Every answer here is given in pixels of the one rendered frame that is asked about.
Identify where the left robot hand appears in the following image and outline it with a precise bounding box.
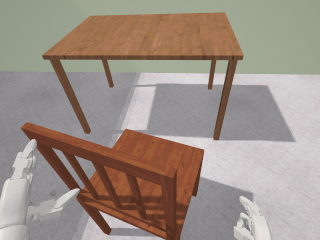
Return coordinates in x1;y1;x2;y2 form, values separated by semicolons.
0;139;80;229

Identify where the chair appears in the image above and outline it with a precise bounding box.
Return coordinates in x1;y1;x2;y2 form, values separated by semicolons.
21;122;205;240

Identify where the right robot hand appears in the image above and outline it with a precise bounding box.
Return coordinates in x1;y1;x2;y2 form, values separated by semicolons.
233;196;273;240

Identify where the robot left forearm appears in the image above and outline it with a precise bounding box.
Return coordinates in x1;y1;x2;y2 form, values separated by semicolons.
0;225;31;240

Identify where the table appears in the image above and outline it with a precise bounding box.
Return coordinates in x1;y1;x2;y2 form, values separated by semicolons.
42;12;244;141

